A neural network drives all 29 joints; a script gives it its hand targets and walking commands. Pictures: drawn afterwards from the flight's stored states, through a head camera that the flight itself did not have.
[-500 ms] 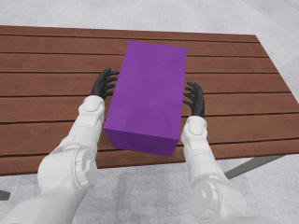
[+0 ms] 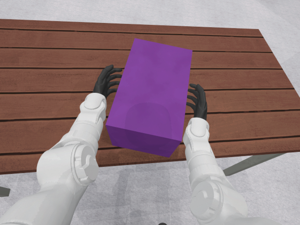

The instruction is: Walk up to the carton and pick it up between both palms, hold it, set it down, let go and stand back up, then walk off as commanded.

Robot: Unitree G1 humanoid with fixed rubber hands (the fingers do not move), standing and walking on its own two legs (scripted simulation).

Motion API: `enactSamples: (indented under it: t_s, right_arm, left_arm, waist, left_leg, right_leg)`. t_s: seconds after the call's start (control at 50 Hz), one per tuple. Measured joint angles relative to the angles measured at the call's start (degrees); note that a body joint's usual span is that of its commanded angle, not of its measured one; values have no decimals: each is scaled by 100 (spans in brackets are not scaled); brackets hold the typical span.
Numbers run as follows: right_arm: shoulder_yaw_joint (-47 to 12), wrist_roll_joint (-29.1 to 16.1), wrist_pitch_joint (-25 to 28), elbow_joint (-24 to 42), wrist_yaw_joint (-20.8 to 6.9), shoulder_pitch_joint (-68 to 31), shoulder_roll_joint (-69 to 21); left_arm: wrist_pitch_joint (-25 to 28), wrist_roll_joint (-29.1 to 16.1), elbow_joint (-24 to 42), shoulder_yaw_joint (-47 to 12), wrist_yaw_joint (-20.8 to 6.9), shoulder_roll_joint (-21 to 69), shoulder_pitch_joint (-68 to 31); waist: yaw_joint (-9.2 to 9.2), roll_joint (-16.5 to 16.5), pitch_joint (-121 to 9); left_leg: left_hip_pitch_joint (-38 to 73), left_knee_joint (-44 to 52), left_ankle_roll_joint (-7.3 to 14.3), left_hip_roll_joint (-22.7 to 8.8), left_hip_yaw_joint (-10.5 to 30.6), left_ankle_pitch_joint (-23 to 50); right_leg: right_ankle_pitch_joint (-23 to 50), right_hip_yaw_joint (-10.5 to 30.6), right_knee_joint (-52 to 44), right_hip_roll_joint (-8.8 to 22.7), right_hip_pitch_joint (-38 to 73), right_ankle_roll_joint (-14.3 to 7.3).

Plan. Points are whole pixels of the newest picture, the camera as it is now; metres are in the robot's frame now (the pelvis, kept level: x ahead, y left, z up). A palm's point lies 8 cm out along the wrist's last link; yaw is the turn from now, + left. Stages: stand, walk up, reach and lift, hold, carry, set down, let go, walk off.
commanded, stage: set down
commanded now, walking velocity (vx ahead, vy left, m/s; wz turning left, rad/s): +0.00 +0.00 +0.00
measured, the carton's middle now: (152, 98) +0.46 -0.03 -0.02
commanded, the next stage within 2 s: none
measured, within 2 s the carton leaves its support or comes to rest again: rests again in 1.84 s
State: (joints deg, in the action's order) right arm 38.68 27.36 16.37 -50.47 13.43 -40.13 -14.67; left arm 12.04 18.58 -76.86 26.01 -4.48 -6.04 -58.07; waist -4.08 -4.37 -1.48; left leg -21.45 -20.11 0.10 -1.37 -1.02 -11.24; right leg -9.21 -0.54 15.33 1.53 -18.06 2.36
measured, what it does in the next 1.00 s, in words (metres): stands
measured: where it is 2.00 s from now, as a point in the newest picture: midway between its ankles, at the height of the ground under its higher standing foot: outside the picture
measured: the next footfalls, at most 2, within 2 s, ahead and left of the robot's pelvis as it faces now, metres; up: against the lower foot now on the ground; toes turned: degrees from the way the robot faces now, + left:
none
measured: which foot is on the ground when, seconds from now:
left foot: down 0.00-1.00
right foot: down 0.00-1.00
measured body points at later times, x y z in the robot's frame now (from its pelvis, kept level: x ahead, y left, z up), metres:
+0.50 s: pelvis +0.00 +0.00 +0.00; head +0.10 +0.04 +0.44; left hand +0.47 +0.12 +0.02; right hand +0.39 -0.15 +0.02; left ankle -0.03 +0.11 -0.75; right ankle -0.04 -0.15 -0.75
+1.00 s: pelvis +0.00 +0.00 +0.00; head +0.12 +0.03 +0.43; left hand +0.47 +0.12 +0.02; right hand +0.39 -0.15 +0.02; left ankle -0.03 +0.11 -0.75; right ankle -0.04 -0.15 -0.75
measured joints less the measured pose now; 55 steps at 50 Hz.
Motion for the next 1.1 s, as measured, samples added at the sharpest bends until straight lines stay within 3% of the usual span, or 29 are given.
enactSamples:
  t_s: [0.56,1.1]
  right_arm:
    - [59,67,115,0,-3,-14,-16]
    - [155,244,416,0,11,-75,-61]
  left_arm:
    - [98,1,-25,224,-140,-4,-48]
    - [273,350,148,496,-279,-4,-74]
  waist:
    - [0,0,-45]
    - [0,0,-45]
  left_leg:
    - [-191,0,0,0,-21,31]
    - [-439,-9,0,-3,-34,75]
  right_leg:
    - [0,0,11,5,-200,0]
    - [0,0,64,5,-472,0]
